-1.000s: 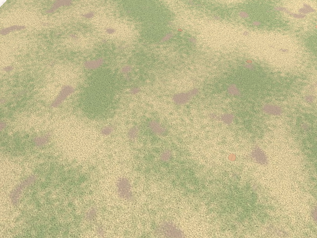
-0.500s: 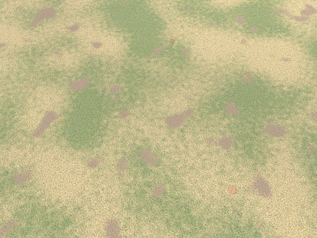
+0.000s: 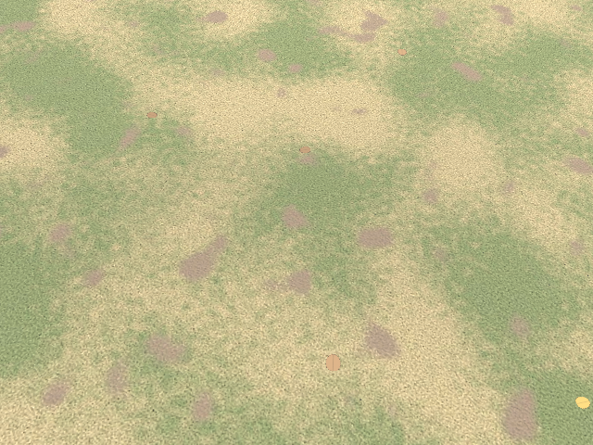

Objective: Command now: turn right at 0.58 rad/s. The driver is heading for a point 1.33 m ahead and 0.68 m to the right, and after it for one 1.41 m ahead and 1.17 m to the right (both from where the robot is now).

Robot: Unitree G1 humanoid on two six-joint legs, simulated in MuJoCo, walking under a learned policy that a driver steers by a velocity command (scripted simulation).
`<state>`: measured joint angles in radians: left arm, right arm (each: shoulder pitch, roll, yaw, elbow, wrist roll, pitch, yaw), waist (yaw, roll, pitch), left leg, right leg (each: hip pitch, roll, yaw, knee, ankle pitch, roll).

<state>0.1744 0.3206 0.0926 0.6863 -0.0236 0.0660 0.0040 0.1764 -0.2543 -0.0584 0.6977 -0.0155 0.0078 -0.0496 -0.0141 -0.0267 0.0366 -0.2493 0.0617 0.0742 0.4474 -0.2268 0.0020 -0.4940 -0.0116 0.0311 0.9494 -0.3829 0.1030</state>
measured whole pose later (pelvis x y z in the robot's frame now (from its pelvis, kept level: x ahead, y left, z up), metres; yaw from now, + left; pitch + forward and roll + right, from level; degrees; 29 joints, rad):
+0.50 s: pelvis +0.00 -0.03 +0.00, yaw -18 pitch +2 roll +1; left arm 0.17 0.32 0.08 0.63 -0.01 0.05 0.02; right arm 0.13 -0.30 -0.08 0.69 0.00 0.00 -0.02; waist 0.02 0.00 0.03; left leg -0.43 -0.02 -0.09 0.75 -0.36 -0.08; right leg -0.32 0.09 0.17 0.51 -0.22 -0.04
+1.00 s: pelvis -0.02 -0.04 -0.01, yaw -35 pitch +1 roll +1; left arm 0.18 0.31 0.08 0.60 -0.02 0.07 -0.01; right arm 0.16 -0.31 -0.08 0.68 0.01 0.01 -0.02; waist -0.01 0.02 0.05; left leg -0.28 0.12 0.14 0.58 -0.30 -0.04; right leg -0.28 -0.01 -0.02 0.55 -0.27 -0.01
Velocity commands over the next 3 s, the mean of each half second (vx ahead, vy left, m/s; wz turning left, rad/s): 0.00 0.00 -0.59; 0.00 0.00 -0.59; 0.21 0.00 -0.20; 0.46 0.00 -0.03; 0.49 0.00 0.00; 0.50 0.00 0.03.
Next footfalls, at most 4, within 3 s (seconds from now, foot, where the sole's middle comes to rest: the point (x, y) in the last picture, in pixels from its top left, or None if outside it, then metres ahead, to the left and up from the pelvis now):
0.14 right None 0.03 -0.14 -0.78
0.58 left None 0.10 0.07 -0.78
1.00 right None -0.05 -0.15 -0.78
1.52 left None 0.20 -0.04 -0.78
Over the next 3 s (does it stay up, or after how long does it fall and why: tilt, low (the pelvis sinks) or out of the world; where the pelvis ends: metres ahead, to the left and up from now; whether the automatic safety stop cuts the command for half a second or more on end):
stays up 0.68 -0.54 0.00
